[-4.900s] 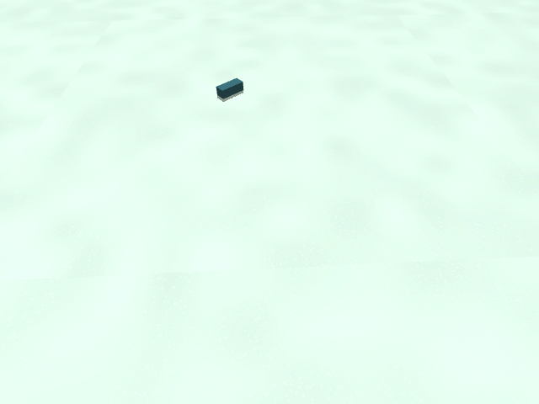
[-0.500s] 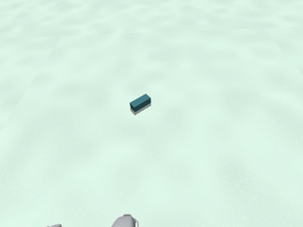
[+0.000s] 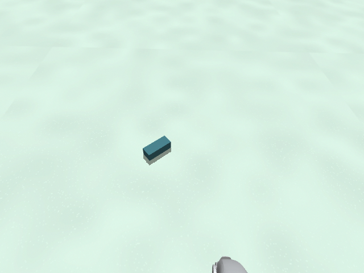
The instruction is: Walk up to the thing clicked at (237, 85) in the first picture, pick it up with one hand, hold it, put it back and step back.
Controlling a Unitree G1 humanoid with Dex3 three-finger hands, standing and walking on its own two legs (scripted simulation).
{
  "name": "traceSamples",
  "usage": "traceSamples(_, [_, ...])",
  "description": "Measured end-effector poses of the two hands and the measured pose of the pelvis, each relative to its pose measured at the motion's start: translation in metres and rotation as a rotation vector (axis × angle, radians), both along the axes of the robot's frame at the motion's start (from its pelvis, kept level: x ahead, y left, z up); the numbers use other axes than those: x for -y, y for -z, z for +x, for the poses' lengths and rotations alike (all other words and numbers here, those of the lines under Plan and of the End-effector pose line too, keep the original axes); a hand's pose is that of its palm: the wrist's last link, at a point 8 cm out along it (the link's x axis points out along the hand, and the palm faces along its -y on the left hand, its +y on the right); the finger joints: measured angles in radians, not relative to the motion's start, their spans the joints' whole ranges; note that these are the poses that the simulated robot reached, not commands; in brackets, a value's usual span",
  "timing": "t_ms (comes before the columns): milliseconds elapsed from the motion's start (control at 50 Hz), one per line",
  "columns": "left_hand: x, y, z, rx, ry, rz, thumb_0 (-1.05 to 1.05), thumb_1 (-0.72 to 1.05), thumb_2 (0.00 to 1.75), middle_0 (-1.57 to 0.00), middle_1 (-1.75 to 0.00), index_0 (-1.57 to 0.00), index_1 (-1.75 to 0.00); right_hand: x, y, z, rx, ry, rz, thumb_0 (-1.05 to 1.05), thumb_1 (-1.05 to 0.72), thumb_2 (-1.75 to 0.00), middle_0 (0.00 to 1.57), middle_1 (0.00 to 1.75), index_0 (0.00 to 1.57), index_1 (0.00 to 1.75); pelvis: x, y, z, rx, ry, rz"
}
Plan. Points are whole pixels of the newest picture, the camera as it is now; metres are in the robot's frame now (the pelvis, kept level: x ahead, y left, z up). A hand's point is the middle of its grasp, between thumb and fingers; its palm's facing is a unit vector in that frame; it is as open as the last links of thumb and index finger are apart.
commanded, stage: walk up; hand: left
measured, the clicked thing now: (157, 147) +0.99 +0.15 -0.74
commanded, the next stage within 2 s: none
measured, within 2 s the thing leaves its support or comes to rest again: neither
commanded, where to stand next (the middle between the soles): +0.59 -0.02 m, yaw +1 degrees
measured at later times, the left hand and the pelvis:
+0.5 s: hand (92, 237) +0.24 +0.24 -0.13, palm faces +0.01 -0.93 -0.38, open 7.4 cm; pelvis +0.20 -0.04 +0.00, yaw +2 degrees
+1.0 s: hand (111, 168) +0.45 +0.24 -0.14, palm faces -0.03 -0.91 -0.42, open 7.4 cm; pelvis +0.38 -0.05 -0.02, yaw +1 degrees
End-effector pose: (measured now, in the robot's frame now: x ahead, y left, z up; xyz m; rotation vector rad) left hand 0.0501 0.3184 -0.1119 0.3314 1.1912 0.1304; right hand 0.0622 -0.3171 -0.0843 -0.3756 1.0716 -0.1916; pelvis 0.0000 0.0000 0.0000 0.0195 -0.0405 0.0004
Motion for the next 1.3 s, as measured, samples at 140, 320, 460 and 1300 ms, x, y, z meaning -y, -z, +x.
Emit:
traceSamples(140, [0.024,-0.01,0.099,0.077,0.031,0.065,0.01,0.91,0.9,-0.2,-0.3,-0.2,-0.3,0.041,0.036,0.032,-0.083,0.06,0.022,0.0,-0.9,-0.9,0.2,0.3,0.21,0.3,0.031,0.017,0.071,-0.001,0.0,0.019])
traceSamples(320, [0.051,-0.032,0.154,0.133,-0.015,0.087,0.0,0.91,0.9,-0.2,-0.3,-0.2,-0.3,0.05,0.04,0.129,-0.088,0.013,0.064,0.01,-0.9,-0.9,0.2,0.3,0.2,0.3,0.049,0.005,0.135,0.008,-0.013,-0.008])
traceSamples(460, [0.042,-0.023,0.172,0.073,-0.05,0.068,0.0,0.9,0.9,-0.2,-0.3,-0.21,-0.3,0.041,0.024,0.2,-0.079,-0.041,0.052,0.0,-0.9,-0.9,0.2,0.3,0.2,0.3,0.044,0.001,0.187,-0.003,-0.025,-0.028])
traceSamples(1300, [0.021,-0.012,0.407,-0.006,-0.098,0.095,0.01,0.9,0.9,-0.21,-0.3,-0.21,-0.3,0.03,0.025,0.493,-0.064,-0.077,0.029,0.0,-0.9,-0.9,0.2,0.3,0.2,0.3,0.032,0.009,0.462,0.001,-0.042,-0.034])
